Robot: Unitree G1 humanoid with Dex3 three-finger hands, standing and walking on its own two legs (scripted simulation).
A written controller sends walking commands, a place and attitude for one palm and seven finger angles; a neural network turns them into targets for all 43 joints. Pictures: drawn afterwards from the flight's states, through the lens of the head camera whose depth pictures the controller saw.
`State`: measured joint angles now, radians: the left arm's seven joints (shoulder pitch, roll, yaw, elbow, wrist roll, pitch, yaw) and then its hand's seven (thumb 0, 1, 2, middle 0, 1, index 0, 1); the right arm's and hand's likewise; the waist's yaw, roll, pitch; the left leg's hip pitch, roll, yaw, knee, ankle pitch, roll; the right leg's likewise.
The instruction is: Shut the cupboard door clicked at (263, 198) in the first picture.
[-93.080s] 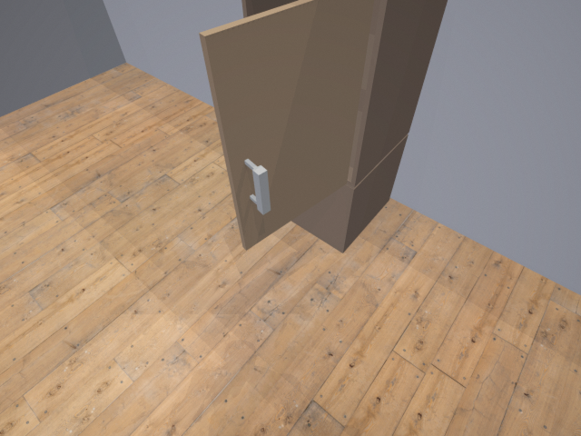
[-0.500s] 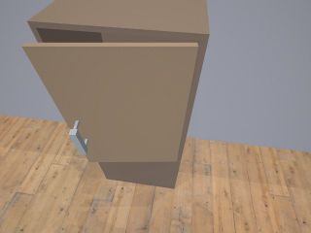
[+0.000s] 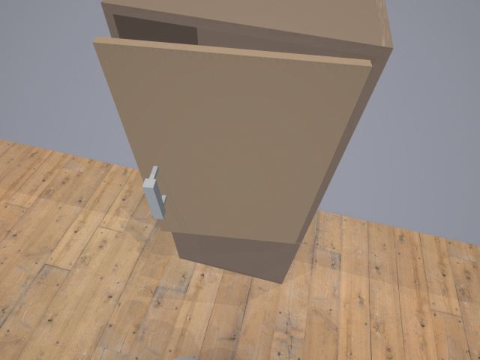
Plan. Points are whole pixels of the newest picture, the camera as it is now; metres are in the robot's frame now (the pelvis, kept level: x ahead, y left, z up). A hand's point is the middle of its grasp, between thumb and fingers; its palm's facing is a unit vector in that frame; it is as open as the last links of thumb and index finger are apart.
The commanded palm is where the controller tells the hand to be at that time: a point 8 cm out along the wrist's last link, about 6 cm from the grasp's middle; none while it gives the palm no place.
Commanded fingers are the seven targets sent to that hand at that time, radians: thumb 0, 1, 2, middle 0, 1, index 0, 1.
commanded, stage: come to a stop and stand still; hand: left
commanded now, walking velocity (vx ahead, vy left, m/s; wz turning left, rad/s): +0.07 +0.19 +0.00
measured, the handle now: (157, 192) +0.46 +0.24 -0.09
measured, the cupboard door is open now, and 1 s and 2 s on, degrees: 9 9 9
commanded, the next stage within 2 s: look again from close up in 0.98 s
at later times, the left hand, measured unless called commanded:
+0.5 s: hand out of the picture +0.06 +0.21 -0.18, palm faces -0.02 -0.98 -0.20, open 7.3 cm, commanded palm none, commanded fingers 0.00 0.90 0.90 -0.20 -0.30 -0.20 -0.30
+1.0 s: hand out of the picture +0.03 +0.19 -0.17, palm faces -0.01 -0.97 -0.23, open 7.3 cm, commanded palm none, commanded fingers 0.00 0.90 0.90 -0.20 -0.30 -0.20 -0.30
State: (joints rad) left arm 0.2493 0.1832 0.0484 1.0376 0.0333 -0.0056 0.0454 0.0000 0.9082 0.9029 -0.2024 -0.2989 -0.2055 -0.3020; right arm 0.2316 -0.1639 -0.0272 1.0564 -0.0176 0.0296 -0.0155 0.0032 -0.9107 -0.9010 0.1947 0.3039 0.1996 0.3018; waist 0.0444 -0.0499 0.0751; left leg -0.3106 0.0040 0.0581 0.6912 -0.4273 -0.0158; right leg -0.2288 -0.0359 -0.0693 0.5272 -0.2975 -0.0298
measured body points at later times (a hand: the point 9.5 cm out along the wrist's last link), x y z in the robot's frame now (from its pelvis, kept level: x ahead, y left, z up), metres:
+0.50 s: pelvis -0.01 +0.03 +0.00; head +0.03 +0.04 +0.45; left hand +0.06 +0.27 -0.16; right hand -0.02 -0.19 -0.16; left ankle +0.01 +0.14 -0.74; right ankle -0.02 -0.08 -0.74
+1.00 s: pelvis +0.01 +0.01 +0.00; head +0.02 +0.00 +0.45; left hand +0.03 +0.25 -0.15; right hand +0.02 -0.21 -0.16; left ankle +0.01 +0.14 -0.74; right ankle -0.02 -0.08 -0.74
